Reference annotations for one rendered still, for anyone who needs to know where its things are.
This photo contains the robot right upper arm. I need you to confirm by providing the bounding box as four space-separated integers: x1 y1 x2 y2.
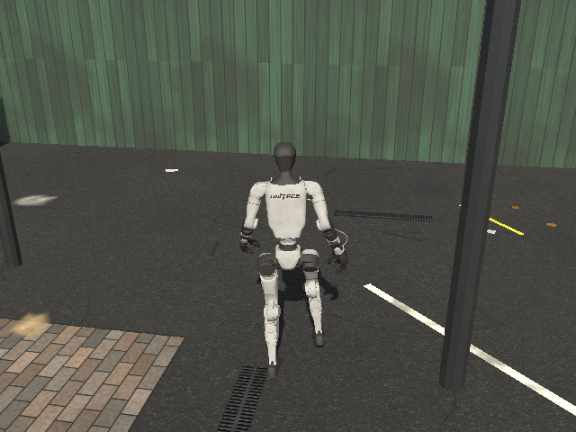
304 181 331 231

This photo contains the right robot shin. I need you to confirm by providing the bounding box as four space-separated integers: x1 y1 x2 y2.
309 282 322 335

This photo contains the right robot hand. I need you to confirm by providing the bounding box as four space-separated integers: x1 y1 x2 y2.
328 250 348 273

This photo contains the robot left forearm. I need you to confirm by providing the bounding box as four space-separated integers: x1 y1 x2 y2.
240 215 253 243

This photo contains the robot right forearm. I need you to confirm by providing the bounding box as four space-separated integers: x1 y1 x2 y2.
323 216 345 255

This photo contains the left robot hand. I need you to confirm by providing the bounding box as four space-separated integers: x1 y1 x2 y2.
239 239 260 254

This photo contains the robot left upper arm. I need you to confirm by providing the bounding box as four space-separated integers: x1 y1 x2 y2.
244 181 267 230

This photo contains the humanoid robot head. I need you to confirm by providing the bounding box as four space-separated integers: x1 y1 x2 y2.
270 142 301 185

